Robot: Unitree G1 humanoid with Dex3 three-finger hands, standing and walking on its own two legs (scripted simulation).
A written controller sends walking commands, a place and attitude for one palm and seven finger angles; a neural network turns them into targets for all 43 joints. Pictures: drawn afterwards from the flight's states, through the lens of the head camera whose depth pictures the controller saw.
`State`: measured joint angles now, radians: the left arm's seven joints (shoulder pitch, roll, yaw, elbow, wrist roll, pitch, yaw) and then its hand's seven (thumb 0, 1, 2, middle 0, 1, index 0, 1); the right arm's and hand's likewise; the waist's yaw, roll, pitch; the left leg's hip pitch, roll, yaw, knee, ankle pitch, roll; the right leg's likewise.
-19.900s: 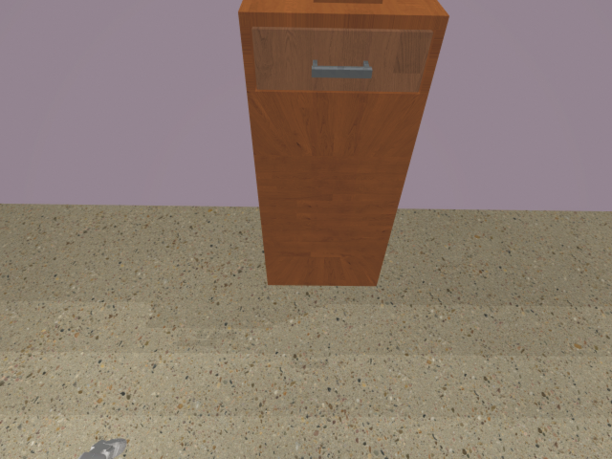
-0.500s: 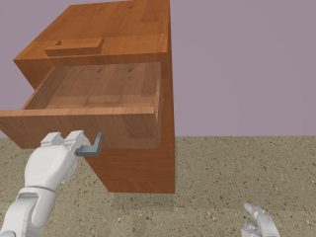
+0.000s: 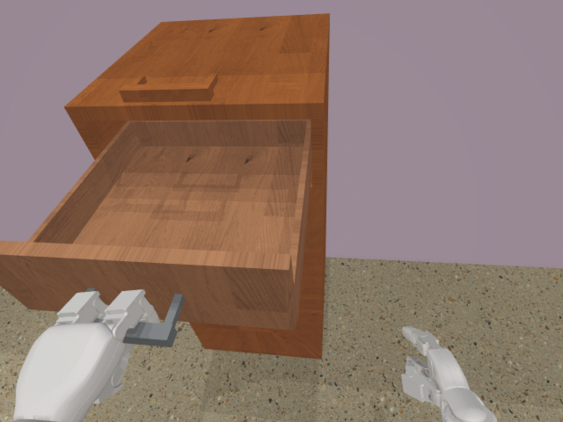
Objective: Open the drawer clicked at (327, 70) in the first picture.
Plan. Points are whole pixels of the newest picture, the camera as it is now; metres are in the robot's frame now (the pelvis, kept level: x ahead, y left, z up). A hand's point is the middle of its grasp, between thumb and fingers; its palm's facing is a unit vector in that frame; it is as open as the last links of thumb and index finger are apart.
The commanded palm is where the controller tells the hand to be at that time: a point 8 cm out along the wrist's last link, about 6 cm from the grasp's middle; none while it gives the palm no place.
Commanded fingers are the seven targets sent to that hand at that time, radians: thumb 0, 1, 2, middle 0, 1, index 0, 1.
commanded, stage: pull the drawer open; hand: left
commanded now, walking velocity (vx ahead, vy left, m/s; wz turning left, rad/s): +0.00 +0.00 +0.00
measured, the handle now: (125, 315) +0.19 +0.22 +0.12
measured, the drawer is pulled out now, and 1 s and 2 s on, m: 0.29 0.30 0.30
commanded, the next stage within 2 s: open the thumb to release the handle in 0.08 s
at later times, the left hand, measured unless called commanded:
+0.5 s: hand (101, 369) +0.14 +0.22 +0.11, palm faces +0.09 -0.10 -0.99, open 8.4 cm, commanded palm +0.10 +0.23 +0.16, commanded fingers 0.00 -0.29 0.39 -0.31 -1.22 -0.31 -1.22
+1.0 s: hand (108, 372) +0.14 +0.22 +0.10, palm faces +0.13 -0.13 -0.98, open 13.5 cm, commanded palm +0.11 +0.22 +0.15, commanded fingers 0.00 -0.50 0.30 -0.30 -1.20 -0.30 -1.20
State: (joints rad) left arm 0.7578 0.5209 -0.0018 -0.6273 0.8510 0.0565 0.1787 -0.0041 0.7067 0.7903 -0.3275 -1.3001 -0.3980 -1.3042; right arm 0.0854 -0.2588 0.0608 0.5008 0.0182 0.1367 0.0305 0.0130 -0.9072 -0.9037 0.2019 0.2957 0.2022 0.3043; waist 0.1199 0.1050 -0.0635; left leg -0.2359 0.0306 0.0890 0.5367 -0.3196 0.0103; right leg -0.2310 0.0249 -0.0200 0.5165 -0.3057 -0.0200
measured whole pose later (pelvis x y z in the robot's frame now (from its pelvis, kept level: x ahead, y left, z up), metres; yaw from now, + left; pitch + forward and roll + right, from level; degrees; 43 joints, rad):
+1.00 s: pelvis -0.03 -0.01 +0.00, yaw +3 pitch -2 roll +0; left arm 0.48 0.44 -0.04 -0.46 0.94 0.04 0.14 -0.01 -0.48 0.31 -0.35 -1.21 -0.36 -1.26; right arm 0.11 -0.26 0.03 0.60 -0.01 0.09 0.00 0.01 -0.91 -0.90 0.20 0.30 0.20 0.30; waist 0.15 0.10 -0.01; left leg -0.22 0.01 0.05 0.50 -0.25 0.01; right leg -0.20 0.01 -0.06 0.48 -0.26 -0.03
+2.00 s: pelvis -0.05 -0.01 +0.01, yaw +5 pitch -6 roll +0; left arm 0.08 0.63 0.05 -0.53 0.73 0.09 -0.12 -0.01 -0.49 0.30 -0.42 -1.24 -0.40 -1.24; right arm 0.03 -0.25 0.06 0.65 0.04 0.05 -0.01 0.02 -0.91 -0.90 0.20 0.30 0.20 0.30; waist 0.16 0.14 0.02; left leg -0.13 -0.01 0.02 0.41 -0.17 0.01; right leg -0.11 -0.01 -0.09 0.41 -0.20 -0.03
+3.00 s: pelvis -0.05 -0.01 +0.00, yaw +4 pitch -3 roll +0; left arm 0.13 0.73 0.25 -0.61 0.58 0.22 -0.30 -0.01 -0.50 0.30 -0.32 -1.20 -0.32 -1.20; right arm 0.05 -0.30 0.07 0.58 0.07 0.08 0.00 0.02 -0.91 -0.90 0.20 0.30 0.20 0.30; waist 0.14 0.14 0.01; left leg -0.22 -0.01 0.03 0.49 -0.22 0.01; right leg -0.20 -0.01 -0.08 0.51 -0.25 -0.02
